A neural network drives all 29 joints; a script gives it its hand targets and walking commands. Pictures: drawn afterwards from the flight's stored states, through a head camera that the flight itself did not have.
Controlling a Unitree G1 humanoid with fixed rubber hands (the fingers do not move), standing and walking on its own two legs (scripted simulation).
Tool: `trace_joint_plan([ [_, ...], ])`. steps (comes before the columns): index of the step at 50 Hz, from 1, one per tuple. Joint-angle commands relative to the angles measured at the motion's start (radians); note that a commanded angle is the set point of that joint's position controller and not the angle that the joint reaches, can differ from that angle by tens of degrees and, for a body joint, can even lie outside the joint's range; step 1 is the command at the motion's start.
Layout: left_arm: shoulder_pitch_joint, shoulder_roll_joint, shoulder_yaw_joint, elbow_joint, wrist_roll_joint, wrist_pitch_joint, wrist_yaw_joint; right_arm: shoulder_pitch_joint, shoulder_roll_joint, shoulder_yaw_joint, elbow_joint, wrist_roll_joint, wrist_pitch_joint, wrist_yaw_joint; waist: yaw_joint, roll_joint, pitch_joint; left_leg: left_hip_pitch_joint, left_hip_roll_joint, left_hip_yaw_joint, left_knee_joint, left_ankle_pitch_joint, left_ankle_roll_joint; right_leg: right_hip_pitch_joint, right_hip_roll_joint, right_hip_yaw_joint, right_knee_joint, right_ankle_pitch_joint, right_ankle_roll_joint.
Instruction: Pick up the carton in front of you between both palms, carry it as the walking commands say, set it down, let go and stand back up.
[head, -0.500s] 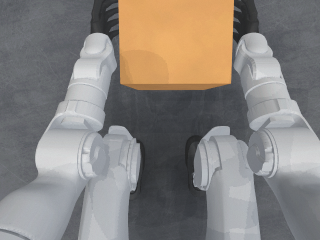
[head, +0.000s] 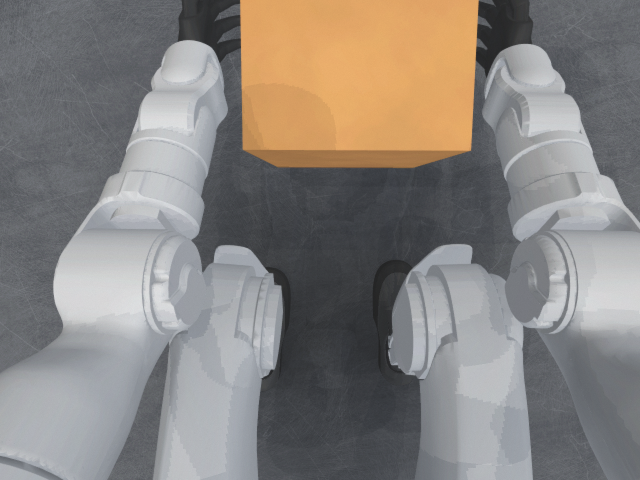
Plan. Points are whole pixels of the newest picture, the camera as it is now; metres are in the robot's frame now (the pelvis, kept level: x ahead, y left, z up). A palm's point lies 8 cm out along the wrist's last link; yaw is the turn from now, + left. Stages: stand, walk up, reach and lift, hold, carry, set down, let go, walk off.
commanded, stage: set down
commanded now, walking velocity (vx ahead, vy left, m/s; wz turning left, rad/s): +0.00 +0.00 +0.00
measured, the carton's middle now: (350, 77) +0.52 -0.03 -0.23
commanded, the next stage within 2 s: let go in 1.62 s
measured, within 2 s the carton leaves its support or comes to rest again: neither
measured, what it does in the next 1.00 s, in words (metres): rises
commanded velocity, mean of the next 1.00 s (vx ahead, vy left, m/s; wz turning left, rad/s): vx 0.00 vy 0.00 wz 0.00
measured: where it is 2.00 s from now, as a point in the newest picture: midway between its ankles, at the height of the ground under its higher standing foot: (330, 346)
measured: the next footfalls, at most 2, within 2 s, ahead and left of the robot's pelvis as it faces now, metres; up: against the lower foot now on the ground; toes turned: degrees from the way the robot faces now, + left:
none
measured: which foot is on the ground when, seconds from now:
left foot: down 0.00-1.00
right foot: down 0.00-1.00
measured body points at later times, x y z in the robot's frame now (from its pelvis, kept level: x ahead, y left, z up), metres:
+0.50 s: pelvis +0.00 +0.00 +0.00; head +0.36 -0.02 +0.26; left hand +0.52 +0.16 -0.19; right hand +0.51 -0.23 -0.19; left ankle +0.11 +0.11 -0.32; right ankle +0.12 -0.11 -0.32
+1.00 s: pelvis +0.01 +0.00 +0.09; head +0.33 -0.02 +0.41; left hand +0.54 +0.16 -0.03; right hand +0.53 -0.23 -0.04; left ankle +0.11 +0.11 -0.32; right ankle +0.12 -0.11 -0.32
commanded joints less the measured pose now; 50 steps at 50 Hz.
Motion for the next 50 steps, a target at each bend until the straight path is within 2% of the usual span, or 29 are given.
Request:
trace_joint_plan([
  [1, -0.417, -0.768, -0.217, -0.032, -0.007, 0.008, -0.214, -0.45, 0.772, 0.194, -0.084, 0.015, -0.014, 0.231, -0.024, -0.022, -0.796, 0.304, -0.056, 0.001, -0.189, 0.138, 0.034, 0.406, 0.071, 0.002, -0.17, 0.158, -0.019],
  [8, -0.37, -0.684, -0.162, -0.001, 0.035, 0.013, -0.215, -0.401, 0.693, 0.139, -0.05, -0.029, -0.009, 0.23, -0.022, -0.021, -0.734, 0.276, -0.048, -0.005, -0.19, 0.115, 0.032, 0.393, 0.066, 0.014, -0.174, 0.143, -0.02],
  [12, -0.352, -0.593, -0.143, 0.001, 0.043, -0.001, -0.196, -0.382, 0.6, 0.117, -0.04, -0.031, -0.026, 0.206, -0.016, -0.024, -0.744, 0.3, -0.037, 0.001, -0.183, 0.123, 0.017, 0.423, 0.058, 0.012, -0.173, 0.155, -0.007],
  [14, -0.306, -0.42, -0.101, 0.009, 0.044, -0.021, -0.157, -0.337, 0.43, 0.074, -0.029, -0.035, -0.047, 0.164, -0.012, -0.026, -0.761, 0.334, -0.024, 0.01, -0.181, 0.128, 0.001, 0.454, 0.046, 0.007, -0.175, 0.158, 0.004],
  [16, -0.194, -0.024, -0.036, 0.008, 0.034, -0.053, -0.066, -0.214, 0.037, -0.013, -0.009, -0.034, -0.082, 0.066, -0.006, -0.034, -0.81, 0.385, -0.002, 0.015, -0.185, 0.128, -0.017, 0.502, 0.024, 0.005, -0.182, 0.157, 0.02],
  [17, -0.147, 0.156, -0.036, 0.004, 0.008, -0.072, -0.015, -0.17, -0.146, -0.021, -0.011, -0.009, -0.104, 0.014, -0.003, -0.04, -0.832, 0.408, 0.012, 0.015, -0.187, 0.13, -0.023, 0.525, 0.013, 0.005, -0.19, 0.155, 0.027],
  [18, -0.155, 0.209, -0.056, 0.005, -0.031, -0.084, 0.014, -0.176, -0.198, -0.005, -0.002, 0.025, -0.117, -0.013, -0.003, -0.041, -0.849, 0.421, 0.021, 0.013, -0.186, 0.139, -0.028, 0.528, 0.006, 0.01, -0.191, 0.159, 0.029],
  [20, -0.19, 0.226, -0.111, -0.005, -0.11, -0.103, 0.031, -0.211, -0.22, 0.044, 0.001, 0.099, -0.134, -0.029, -0.006, -0.037, -0.886, 0.431, 0.035, 0.007, -0.18, 0.177, -0.027, 0.529, -0.006, 0.02, -0.18, 0.192, 0.03],
  [24, -0.242, 0.227, -0.21, -0.092, -0.221, -0.124, 0.024, -0.255, -0.236, 0.122, -0.065, 0.205, -0.159, -0.026, -0.022, -0.03, -0.987, 0.447, 0.049, -0.009, -0.164, 0.259, -0.021, 0.584, -0.022, 0.036, -0.156, 0.294, 0.025],
  [27, -0.237, 0.248, -0.243, -0.154, -0.264, -0.123, 0.025, -0.247, -0.249, 0.157, -0.116, 0.254, -0.16, -0.022, -0.018, -0.034, -1.102, 0.509, 0.05, -0.007, -0.164, 0.298, -0.02, 0.651, -0.025, 0.032, -0.149, 0.343, 0.025],
  [30, -0.187, 0.267, -0.242, -0.19, -0.272, -0.112, 0.036, -0.199, -0.264, 0.163, -0.156, 0.272, -0.147, -0.022, -0.009, -0.039, -1.224, 0.583, 0.047, 0.009, -0.175, 0.315, -0.022, 0.724, -0.019, 0.015, -0.156, 0.362, 0.028],
  [34, -0.097, 0.253, -0.217, -0.263, -0.248, -0.085, 0.055, -0.125, -0.267, 0.142, -0.241, 0.257, -0.116, -0.029, 0.0, -0.056, -1.381, 0.655, 0.033, 0.037, -0.22, 0.304, -0.023, 0.828, -0.002, -0.012, -0.201, 0.359, 0.029],
  [38, -0.033, 0.225, -0.169, -0.356, -0.192, -0.037, 0.065, -0.061, -0.239, 0.085, -0.341, 0.193, -0.062, -0.032, -0.004, -0.064, -1.425, 0.672, 0.014, 0.054, -0.302, 0.269, -0.017, 0.865, 0.018, -0.03, -0.284, 0.324, 0.026],
  [43, 0.029, 0.173, -0.108, -0.313, -0.127, -0.02, 0.046, 0.008, -0.178, 0.03, -0.297, 0.121, -0.042, -0.01, -0.003, -0.06, -1.181, 0.557, 0.012, 0.041, -0.397, 0.201, -0.014, 0.718, 0.018, -0.024, -0.378, 0.245, 0.027],
  [50, 0.052, 0.151, -0.093, -0.303, -0.106, -0.029, 0.03, 0.032, -0.16, 0.006, -0.296, 0.093, -0.052, 0.011, -0.002, -0.056, -1.221, 0.597, 0.011, 0.04, -0.513, 0.226, -0.025, 0.762, 0.021, -0.024, -0.492, 0.272, 0.029],
])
